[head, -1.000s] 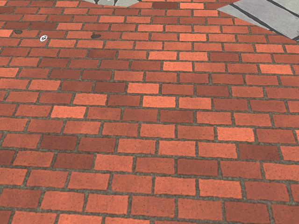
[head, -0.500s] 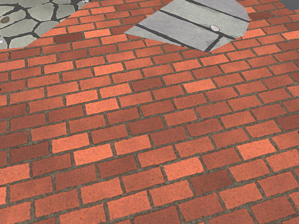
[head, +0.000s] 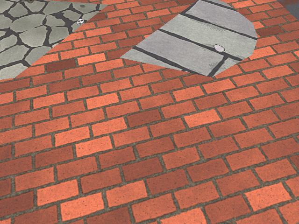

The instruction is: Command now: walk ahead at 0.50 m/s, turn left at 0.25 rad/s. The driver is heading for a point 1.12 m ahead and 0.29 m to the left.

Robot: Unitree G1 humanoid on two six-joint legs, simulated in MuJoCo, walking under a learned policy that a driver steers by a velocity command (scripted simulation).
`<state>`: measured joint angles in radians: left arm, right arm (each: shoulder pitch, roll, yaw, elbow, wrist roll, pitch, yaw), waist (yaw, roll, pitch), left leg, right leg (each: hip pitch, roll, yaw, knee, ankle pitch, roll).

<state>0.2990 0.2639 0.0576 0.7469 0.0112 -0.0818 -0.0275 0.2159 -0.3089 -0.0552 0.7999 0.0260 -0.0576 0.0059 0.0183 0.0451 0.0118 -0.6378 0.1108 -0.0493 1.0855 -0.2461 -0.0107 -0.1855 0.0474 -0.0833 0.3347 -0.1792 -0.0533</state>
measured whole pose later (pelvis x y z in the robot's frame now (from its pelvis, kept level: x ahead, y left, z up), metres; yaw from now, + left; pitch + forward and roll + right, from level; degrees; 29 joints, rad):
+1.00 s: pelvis +0.55 +0.12 +0.00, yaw +25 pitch +1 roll -1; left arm 0.30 0.26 0.05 0.77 0.00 -0.09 -0.03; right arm 0.25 -0.30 -0.05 0.71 0.01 -0.05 0.00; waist 0.03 0.05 0.01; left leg -0.54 0.04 -0.05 1.09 -0.32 0.02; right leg -0.24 0.06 -0.02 0.39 -0.18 -0.05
